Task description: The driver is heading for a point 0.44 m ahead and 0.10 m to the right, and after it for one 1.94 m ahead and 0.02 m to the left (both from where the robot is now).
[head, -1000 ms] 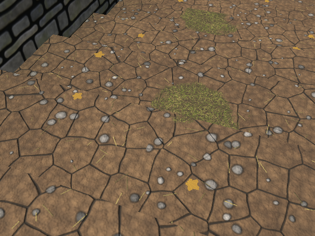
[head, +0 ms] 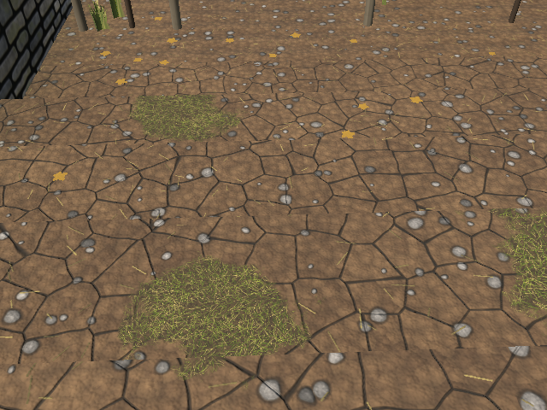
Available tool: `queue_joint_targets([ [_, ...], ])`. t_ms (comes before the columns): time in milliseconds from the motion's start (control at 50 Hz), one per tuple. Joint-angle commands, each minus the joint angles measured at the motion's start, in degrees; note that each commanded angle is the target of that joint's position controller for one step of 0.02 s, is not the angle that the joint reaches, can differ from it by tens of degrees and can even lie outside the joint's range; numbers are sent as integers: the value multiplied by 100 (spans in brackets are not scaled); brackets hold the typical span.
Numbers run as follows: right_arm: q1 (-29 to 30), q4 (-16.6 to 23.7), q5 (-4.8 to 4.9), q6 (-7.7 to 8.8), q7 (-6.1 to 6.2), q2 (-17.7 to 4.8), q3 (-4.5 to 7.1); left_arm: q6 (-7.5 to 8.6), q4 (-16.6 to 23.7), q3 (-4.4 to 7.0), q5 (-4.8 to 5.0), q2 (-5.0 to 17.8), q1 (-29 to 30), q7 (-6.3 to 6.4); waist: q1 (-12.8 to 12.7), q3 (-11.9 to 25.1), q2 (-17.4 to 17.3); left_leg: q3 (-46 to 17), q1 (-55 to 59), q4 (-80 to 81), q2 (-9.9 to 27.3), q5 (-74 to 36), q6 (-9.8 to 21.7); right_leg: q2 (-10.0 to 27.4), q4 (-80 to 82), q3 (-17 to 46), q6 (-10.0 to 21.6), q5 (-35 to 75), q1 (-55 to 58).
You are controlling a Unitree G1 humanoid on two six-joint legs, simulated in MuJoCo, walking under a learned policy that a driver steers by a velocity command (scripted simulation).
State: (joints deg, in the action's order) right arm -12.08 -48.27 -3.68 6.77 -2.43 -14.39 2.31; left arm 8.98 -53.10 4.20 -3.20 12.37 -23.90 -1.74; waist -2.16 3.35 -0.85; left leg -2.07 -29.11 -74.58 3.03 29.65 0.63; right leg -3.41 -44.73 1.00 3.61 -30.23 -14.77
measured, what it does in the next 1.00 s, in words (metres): goes down, turning right: left foot 0.18 m lower, then right foot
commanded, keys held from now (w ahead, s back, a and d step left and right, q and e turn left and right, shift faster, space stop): w+e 0.42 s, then e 0.22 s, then q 0.36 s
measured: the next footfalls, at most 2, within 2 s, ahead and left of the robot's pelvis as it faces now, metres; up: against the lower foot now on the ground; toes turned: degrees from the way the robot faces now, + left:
left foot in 0.22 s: +0.25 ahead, +0.13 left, -0.18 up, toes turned -4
right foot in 0.64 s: +0.47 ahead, -0.18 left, -0.18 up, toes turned -25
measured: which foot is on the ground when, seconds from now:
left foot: up 0.00-0.20, down 0.22-0.64, up 0.66-1.00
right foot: down 0.00-0.24, up 0.26-0.62, down 0.64-1.00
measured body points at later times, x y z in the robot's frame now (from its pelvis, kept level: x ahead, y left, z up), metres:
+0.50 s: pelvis +0.27 +0.02 -0.15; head +0.27 +0.01 +0.30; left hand +0.47 +0.18 -0.27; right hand +0.14 -0.16 -0.30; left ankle +0.21 +0.13 -0.88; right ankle +0.40 -0.16 -0.82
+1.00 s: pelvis +0.39 -0.07 -0.15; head +0.42 -0.08 +0.30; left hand +0.61 +0.13 -0.26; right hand +0.34 -0.33 -0.28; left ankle +0.46 +0.08 -0.85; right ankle +0.43 -0.16 -0.88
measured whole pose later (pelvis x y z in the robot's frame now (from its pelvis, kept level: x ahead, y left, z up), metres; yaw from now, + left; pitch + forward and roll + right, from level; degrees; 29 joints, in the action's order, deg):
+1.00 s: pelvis +0.39 -0.07 -0.15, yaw -21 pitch +0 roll -1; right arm -16.5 -52.3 -2.8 3.9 -0.6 -14.7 3.0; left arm 7.1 -48.9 3.9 -0.8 14.0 -8.1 -0.6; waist 0.2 -4.3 -1.6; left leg 0.0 -25.0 -49.9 7.1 22.9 -4.3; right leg -2.9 -23.5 -6.8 6.0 -6.3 -17.9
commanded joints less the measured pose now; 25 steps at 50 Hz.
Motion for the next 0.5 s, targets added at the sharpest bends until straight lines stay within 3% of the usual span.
queue_joint_targets([
  [20,-25,485,-333,-69,-44,218,-181,-167,300,-182,-45,59,351,-47,364,-941,267,-265,-1249,702,205,-1842,257,1148,1247,1865,1338,1474,-1328],
  [40,-351,453,-322,-79,-62,365,-221,-165,478,-180,-57,190,566,-3,563,-701,369,181,-151,888,40,-2419,226,712,1082,1401,1231,1193,-2400],
  [60,-206,455,-313,-37,-117,206,-261,-91,564,-285,-135,5,564,153,307,-635,207,-225,-239,1923,202,-4520,194,407,824,1140,1025,970,-2270],
  [80,-344,432,-137,-35,-144,217,-299,-70,630,-260,-195,222,684,209,284,-394,-72,12,1226,3095,150,-6327,125,-32,454,546,666,442,-3137],
  [100,-277,476,-8,-116,-143,255,-294,-58,588,-263,-237,506,575,194,411,-496,-17,542,2408,3150,-28,-6257,-100,-118,469,511,619,-334,-4087],
  [120,-190,558,28,-189,-143,14,-256,-43,481,-219,-247,715,292,138,359,-677,81,572,2589,3059,-36,-5780,-253,30,254,813,688,-730,-4148],
  [140,-288,506,-23,-229,-88,-255,-160,0,423,-238,-156,718,27,49,406,-810,163,539,2739,3103,19,-5161,-323,150,-26,1109,686,-939,-3944],
  [180,-297,348,-204,-348,-49,-608,-88,-16,293,-338,85,592,-521,-54,334,-1127,-76,177,2125,4916,280,-4596,-265,343,-989,2054,678,-1233,-2132],
  [200,-603,158,-198,-343,-78,-607,-83,-120,212,-302,186,785,-593,-119,432,-1090,-171,203,2249,5937,277,-4910,-185,165,-1782,2176,669,-843,-1305],
  [220,-1527,-204,-139,-271,-18,-860,59,-257,294,-288,188,997,-334,-233,845,-940,-222,495,2893,6391,421,-5442,48,30,-3067,2042,442,166,-1063],
  [240,-2603,-621,-177,-164,-4,-1056,182,-297,153,-436,-141,459,-927,-425,860,11,-700,172,4706,5104,977,-6351,864,-318,-4933,1651,27,989,-1913],
  [260,-2397,-225,-122,-126,-139,-1303,216,-355,-68,-602,-86,-575,-2443,-492,45,1907,-1657,-698,7025,2738,2125,-10018,2266,-584,-7450,884,-167,-1637,-3921],
  [280,-2622,-262,-385,-228,-146,-1215,248,-430,167,-592,55,-46,-1943,-540,700,1622,-1086,-1670,7032,3349,2404,-8851,2340,-584,-8224,868,-242,-1334,-5280],
  [300,-1924,-82,-401,-323,-74,-1009,203,-459,603,-453,97,324,-785,-461,792,618,-537,-1769,5666,4183,2516,-5938,1979,-168,-7709,816,-307,-322,-5979],
  [320,-1464,-117,-253,-363,-140,-677,64,-479,760,-377,126,456,-113,-299,624,-244,-363,-2391,4052,5087,2654,-2430,2083,239,-7578,893,-277,446,-6307],
  [340,-1013,-78,-257,-307,-161,-77,-158,-456,743,-430,83,365,88,-197,256,-622,93,-1902,2625,5539,2506,-2272,1990,762,-6516,1049,-43,1399,-5507],
  [360,-520,45,-297,-160,-42,600,-408,-444,740,-580,-67,-1,381,-218,-99,-1097,352,-1155,1410,6074,2138,-2722,1668,1311,-4527,1195,190,2508,-4725],
  [380,-651,-73,-231,-38,53,514,-377,-541,678,-615,-192,-166,363,-310,-154,-1049,-163,-687,1086,6245,1837,-3131,1675,1357,-3845,856,208,2741,-4068],
  [400,-675,-98,-80,115,190,573,-382,-550,664,-553,-80,-32,545,-365,79,-946,-80,81,671,6586,1379,-2894,1582,1244,-2195,547,171,3472,-3251],
  [420,-772,-254,-40,216,287,251,-369,-560,735,-547,-78,-19,1029,-435,176,-985,-341,339,745,6690,1314,-2931,1442,1237,-1343,308,141,3750,-2827],
  [440,-988,-437,-42,271,318,-43,-330,-563,801,-540,5,-34,1254,-468,148,-915,-327,458,814,6697,1391,-3847,1378,1197,-990,141,102,3603,-2455],
  [480,-1151,-520,47,279,314,-739,-106,-568,983,-549,97,-22,1470,-511,104,-819,-76,823,1565,6418,1474,-5946,1259,928,-156,-64,29,3154,-2096],
  [500,-1083,-491,35,264,288,-948,-1,-563,1058,-506,109,96,1623,-502,118,-787,-14,979,2116,6261,1439,-6288,1170,834,199,-69,9,3151,-2134],
])
Over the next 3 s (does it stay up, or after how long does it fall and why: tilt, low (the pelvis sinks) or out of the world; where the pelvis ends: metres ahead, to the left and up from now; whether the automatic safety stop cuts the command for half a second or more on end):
stays up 0.51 -0.01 -0.15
